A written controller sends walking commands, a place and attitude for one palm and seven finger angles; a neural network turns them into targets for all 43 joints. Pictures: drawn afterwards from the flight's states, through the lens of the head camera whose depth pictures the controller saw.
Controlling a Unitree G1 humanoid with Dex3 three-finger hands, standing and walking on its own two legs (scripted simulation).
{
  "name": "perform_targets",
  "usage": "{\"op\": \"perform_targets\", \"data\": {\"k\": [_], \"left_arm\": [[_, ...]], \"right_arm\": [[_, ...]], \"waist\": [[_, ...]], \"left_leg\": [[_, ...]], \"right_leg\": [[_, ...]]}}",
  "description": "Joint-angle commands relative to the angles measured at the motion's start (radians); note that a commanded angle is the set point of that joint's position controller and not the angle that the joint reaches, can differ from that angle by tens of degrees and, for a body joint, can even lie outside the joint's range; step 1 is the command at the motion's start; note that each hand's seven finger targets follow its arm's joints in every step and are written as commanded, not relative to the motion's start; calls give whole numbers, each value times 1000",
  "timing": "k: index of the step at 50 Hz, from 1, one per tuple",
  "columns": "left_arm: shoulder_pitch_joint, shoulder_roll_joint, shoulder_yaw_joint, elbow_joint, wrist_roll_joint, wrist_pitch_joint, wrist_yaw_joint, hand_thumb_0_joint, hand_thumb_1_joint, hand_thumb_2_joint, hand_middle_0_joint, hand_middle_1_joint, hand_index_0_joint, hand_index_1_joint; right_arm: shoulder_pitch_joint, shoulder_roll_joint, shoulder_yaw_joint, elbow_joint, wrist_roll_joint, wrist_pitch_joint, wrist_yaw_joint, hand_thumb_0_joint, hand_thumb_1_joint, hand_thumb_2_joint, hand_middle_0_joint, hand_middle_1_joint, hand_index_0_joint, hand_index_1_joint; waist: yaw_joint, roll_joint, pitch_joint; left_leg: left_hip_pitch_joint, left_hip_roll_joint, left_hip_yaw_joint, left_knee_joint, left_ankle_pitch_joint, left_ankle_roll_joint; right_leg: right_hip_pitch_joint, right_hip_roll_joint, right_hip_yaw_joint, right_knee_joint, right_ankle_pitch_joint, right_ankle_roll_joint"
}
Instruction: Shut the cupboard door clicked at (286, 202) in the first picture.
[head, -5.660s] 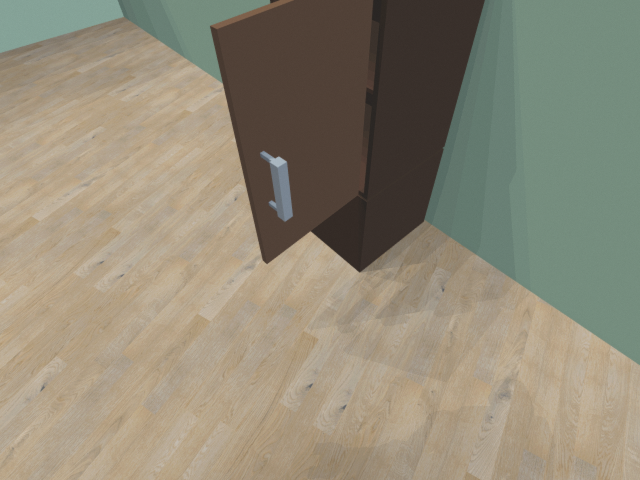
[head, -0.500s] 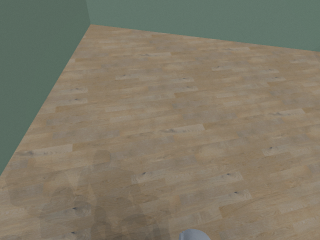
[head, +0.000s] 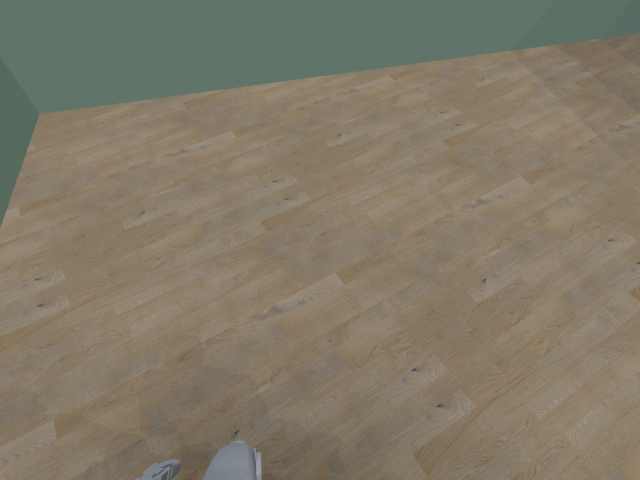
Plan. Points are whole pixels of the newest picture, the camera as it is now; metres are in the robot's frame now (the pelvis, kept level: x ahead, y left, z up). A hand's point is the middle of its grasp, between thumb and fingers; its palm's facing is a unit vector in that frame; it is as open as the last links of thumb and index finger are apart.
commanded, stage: walk to a spot facing it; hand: left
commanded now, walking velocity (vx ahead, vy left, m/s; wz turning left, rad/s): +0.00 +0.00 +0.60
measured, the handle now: out of the picture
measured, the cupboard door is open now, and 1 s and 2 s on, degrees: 93 93 93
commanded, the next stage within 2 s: none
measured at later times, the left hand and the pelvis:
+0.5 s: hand out of the picture +0.15 +0.23 -0.18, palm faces +0.30 -0.93 -0.23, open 7.4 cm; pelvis +0.13 +0.02 -0.01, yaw +16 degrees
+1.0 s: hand (228, 478) +0.15 +0.13 -0.16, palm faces +0.56 -0.79 -0.26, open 7.4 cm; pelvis +0.20 -0.07 +0.00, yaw +35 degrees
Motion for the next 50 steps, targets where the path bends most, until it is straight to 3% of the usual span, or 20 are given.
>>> {"op": "perform_targets", "data": {"k": [1,8,11,13,14,15,16,17,18,20,23,30,34,35,36,37,38,41,47,50], "left_arm": [[82,77,-2,-7,0,-30,1,0,900,900,-200,-300,-200,-300],[144,110,4,18,8,0,16,0,900,900,-200,-300,-200,-300],[138,153,20,5,12,5,19,0,900,900,-200,-300,-200,-300],[130,173,25,-6,8,9,16,0,900,900,-200,-300,-200,-300],[127,170,27,-18,0,13,13,0,900,900,-200,-300,-200,-300],[127,119,22,-57,-18,21,9,0,900,900,-200,-300,-200,-300],[60,124,15,-104,-5,32,19,0,900,900,-200,-300,-200,-300],[3,134,16,-138,3,46,21,0,900,900,-200,-300,-200,-300],[-7,108,24,-134,11,51,15,0,900,900,-200,-300,-200,-300],[33,105,31,-99,18,67,7,0,900,900,-200,-300,-200,-300],[76,95,31,-88,14,80,1,0,900,900,-200,-300,-200,-300],[-36,103,24,-147,11,80,1,0,900,900,-200,-300,-200,-300],[87,140,33,-129,4,56,5,0,900,900,-200,-300,-200,-300],[135,222,49,-120,16,41,14,0,900,900,-200,-300,-200,-300],[145,311,66,-124,27,38,21,0,900,900,-200,-300,-200,-300],[132,299,56,-135,21,43,27,0,900,900,-200,-300,-200,-300],[66,246,44,-145,23,41,28,0,900,900,-200,-300,-200,-300],[14,176,22,-160,15,43,23,0,900,900,-200,-300,-200,-300],[151,209,33,-121,22,35,23,0,900,900,-200,-300,-200,-300],[154,229,41,-118,25,37,22,0,900,900,-200,-300,-200,-300]], "right_arm": [[144,-27,-5,28,10,18,-3,0,-900,-900,200,300,200,300],[-56,-55,-11,-28,7,29,8,0,-900,-900,200,300,200,300],[-40,-63,-12,-37,1,23,9,0,-900,-900,200,300,200,300],[55,-91,-20,-22,-7,20,10,0,-900,-900,200,300,200,300],[129,-134,-30,-12,-15,14,9,0,-900,-900,200,300,200,300],[190,-229,-50,-17,-20,6,4,0,-900,-900,200,300,200,300],[209,-254,-53,-2,-2,13,-9,0,-900,-900,200,300,200,300],[162,-257,-56,-19,-2,14,-11,0,-900,-900,200,300,200,300],[91,-232,-54,-46,-2,8,-19,0,-900,-900,200,300,200,300],[6,-192,-39,-68,-3,1,-24,0,-900,-900,200,300,200,300],[-11,-210,-46,-75,0,-3,-21,0,-900,-900,200,300,200,300],[4,-240,-81,-84,-6,20,-4,0,-900,-900,200,300,200,300],[-70,-240,-93,-122,5,31,-2,0,-900,-900,200,300,200,300],[-60,-182,-85,-137,17,29,5,0,-900,-900,200,300,200,300],[-79,-124,-75,-170,16,26,7,0,-900,-900,200,300,200,300],[-91,-173,-84,-174,9,34,9,0,-900,-900,200,300,200,300],[-73,-159,-82,-164,5,43,14,0,-900,-900,200,300,200,300],[-85,-142,-68,-133,2,61,30,0,-900,-900,200,300,200,300],[-186,-107,-43,-158,9,54,42,0,-900,-900,200,300,200,300],[-204,-111,-37,-172,10,52,42,0,-900,-900,200,300,200,300]], "waist": [[7,-85,-126],[56,-94,-20],[40,-102,-70],[-8,-88,-123],[-40,-11,-176],[-46,255,-223],[-42,169,-234],[-24,43,-155],[5,46,-125],[54,100,-89],[72,114,-167],[31,194,-144],[99,156,-175],[115,-46,-215],[129,-333,-191],[124,-251,-180],[81,-207,-130],[47,-242,-92],[107,-192,-134],[109,-207,-134]], "left_leg": [[75,-27,1,-119,86,4],[-10,-52,60,-237,-13,18],[72,-108,117,-343,-51,46],[244,-146,118,-482,86,74],[413,-68,21,-557,394,125],[578,225,-390,-598,917,294],[559,328,-529,-645,990,394],[450,322,-481,-684,670,390],[379,276,-464,-727,503,350],[312,155,-327,-740,438,265],[346,86,-226,-712,470,231],[329,51,-287,-685,381,220],[198,-9,-301,-554,323,152],[44,-91,-218,-409,81,85],[-93,-214,-31,-147,-345,10],[-48,-148,-85,47,-374,24],[-53,-123,-95,124,-302,25],[-55,-96,-27,146,-168,-8],[24,-124,68,-192,-151,-11],[83,-129,89,-301,-153,7]], "right_leg": [[81,-271,52,-155,709,33],[194,-372,40,-76,809,-5],[250,-377,11,64,995,-4],[203,-345,-47,266,956,45],[77,-300,-76,440,746,95],[-222,-137,-79,725,-75,171],[-302,-94,78,863,-428,167],[-324,-129,141,889,-377,162],[-367,-142,142,880,-316,172],[-332,-144,138,809,-213,184],[-288,-125,116,694,-164,197],[-214,-74,76,411,-195,206],[81,-62,75,24,5,194],[261,-248,243,-111,68,153],[256,-539,510,-146,256,30],[131,-592,470,-117,357,-42],[78,-519,359,-100,338,-48],[81,-376,142,-55,502,8],[254,-385,60,13,744,18],[244,-410,44,38,745,7]]}}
